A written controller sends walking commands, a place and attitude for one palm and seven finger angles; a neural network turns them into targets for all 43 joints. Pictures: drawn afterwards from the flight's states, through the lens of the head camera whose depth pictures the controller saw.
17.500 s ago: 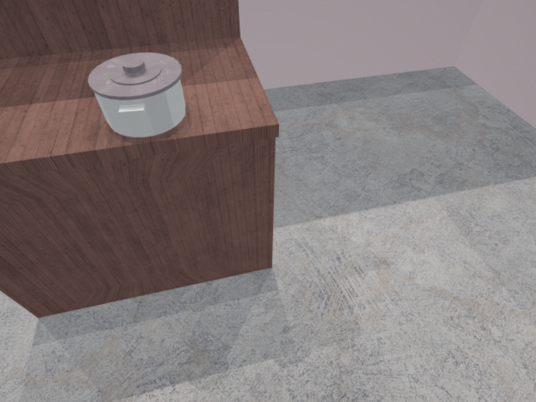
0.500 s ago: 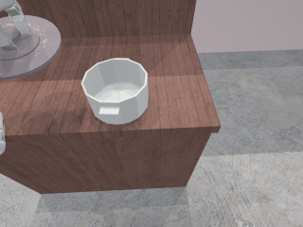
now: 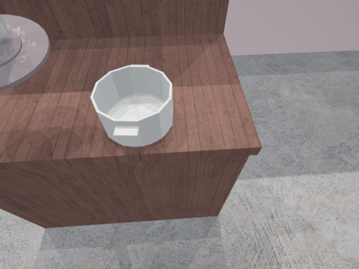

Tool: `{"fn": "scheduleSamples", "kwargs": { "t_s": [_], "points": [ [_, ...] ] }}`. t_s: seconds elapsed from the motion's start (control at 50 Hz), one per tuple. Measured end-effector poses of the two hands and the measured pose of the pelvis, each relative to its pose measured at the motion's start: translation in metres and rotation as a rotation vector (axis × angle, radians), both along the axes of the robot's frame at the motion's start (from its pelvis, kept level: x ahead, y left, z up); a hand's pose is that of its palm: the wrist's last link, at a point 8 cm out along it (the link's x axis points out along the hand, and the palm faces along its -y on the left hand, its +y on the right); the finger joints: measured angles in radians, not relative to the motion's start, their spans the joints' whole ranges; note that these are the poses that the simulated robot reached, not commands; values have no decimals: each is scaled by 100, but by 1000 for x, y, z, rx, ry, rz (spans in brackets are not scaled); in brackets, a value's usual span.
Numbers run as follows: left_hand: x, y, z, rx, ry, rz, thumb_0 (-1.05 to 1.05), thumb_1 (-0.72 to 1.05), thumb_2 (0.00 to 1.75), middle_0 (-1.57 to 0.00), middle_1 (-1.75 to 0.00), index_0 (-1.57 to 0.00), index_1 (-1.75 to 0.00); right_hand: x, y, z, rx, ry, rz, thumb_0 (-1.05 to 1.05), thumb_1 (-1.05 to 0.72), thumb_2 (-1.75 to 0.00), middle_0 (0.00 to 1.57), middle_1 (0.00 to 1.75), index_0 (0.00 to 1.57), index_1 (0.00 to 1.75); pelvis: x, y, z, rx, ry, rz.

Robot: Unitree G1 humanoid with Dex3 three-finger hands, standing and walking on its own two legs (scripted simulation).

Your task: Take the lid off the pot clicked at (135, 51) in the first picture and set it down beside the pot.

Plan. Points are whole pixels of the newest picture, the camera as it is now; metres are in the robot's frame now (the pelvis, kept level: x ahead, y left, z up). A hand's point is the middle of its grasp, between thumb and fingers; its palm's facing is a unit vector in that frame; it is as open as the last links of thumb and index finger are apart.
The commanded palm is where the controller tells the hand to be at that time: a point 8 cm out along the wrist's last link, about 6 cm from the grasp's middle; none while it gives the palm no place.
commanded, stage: lower the lid onto the table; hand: left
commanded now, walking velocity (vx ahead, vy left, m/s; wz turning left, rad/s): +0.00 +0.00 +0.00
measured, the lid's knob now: out of the picture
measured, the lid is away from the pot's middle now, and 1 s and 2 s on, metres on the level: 0.24 0.23 0.24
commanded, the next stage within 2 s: none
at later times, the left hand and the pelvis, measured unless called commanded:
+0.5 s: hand out of the picture +0.46 +0.32 +0.25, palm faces -0.26 -0.13 -0.96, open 7.4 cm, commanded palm +0.46 +0.33 +0.31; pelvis +0.00 +0.00 +0.00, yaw +0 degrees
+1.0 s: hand (3, 68) +0.45 +0.32 +0.21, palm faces -0.34 -0.13 -0.93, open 7.4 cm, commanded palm +0.46 +0.32 +0.28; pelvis +0.00 +0.00 +0.00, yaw +0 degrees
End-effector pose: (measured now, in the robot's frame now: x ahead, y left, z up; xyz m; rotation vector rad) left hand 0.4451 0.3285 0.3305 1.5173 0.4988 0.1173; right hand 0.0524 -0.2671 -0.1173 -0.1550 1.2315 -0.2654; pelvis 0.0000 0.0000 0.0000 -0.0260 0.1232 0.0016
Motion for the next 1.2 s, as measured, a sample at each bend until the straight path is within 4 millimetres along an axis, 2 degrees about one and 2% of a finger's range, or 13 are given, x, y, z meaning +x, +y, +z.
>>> {"fn": "scheduleSamples", "kwargs": {
  "t_s": [0.26,0.42,0.6,0.8,1.2],
  "points": [
    [10,-5,-9,-45,10,36,4,20,77,-62,-93,-71,-101,9,4,1,7,-53,5,1,-90,-90,20,30,20,30,3,2,-1,-1,6,0],
    [14,-6,-24,-53,39,30,4,20,77,-62,-93,-71,-101,8,4,2,4,-57,-1,1,-90,-90,20,30,20,30,3,2,-1,-1,6,-4],
    [10,-3,-32,-62,34,24,4,21,77,-62,-93,-71,-101,6,0,3,1,-53,-3,1,-90,-90,20,30,20,30,4,1,-2,-2,4,-4],
    [5,-1,-52,-65,84,18,4,21,77,-62,-93,-71,-101,8,-1,4,-12,-53,7,1,-90,-90,20,30,20,30,0,0,-2,-4,0,2],
    [14,-9,-75,-94,117,-36,4,21,77,-61,-93,-71,-101,-8,-3,2,-22,-30,-20,1,-90,-90,20,30,20,30,0,1,-3,-6,7,-5]
  ]
}}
